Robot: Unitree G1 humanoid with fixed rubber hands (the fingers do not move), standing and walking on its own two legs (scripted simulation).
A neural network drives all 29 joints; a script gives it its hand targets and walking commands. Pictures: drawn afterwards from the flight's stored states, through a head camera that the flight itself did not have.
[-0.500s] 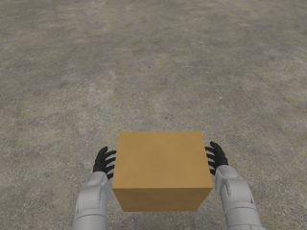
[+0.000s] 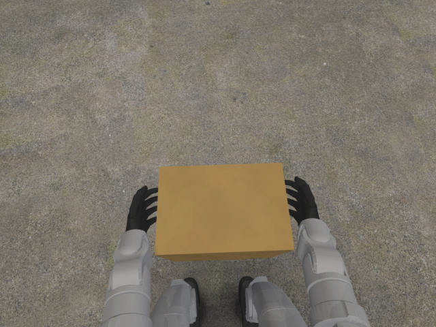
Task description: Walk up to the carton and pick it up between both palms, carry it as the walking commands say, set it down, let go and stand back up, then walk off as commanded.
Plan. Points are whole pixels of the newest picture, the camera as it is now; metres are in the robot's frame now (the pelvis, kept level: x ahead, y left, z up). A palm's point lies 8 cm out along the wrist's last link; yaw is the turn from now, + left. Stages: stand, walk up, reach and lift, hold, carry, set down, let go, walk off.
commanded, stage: set down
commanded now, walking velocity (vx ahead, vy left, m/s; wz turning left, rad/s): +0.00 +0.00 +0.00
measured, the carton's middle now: (221, 218) +0.31 +0.00 -0.15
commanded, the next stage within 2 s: none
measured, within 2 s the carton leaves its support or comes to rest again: neither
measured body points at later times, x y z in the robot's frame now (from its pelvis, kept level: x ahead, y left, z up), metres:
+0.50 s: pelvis -0.06 +0.00 -0.05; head +0.18 +0.02 +0.33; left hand +0.28 +0.17 -0.19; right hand +0.29 -0.16 -0.18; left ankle +0.04 +0.11 -0.71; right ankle +0.04 -0.11 -0.71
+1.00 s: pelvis -0.07 +0.00 -0.12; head +0.23 +0.01 +0.21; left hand +0.32 +0.18 -0.29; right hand +0.33 -0.15 -0.28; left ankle +0.04 +0.11 -0.71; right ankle +0.04 -0.11 -0.71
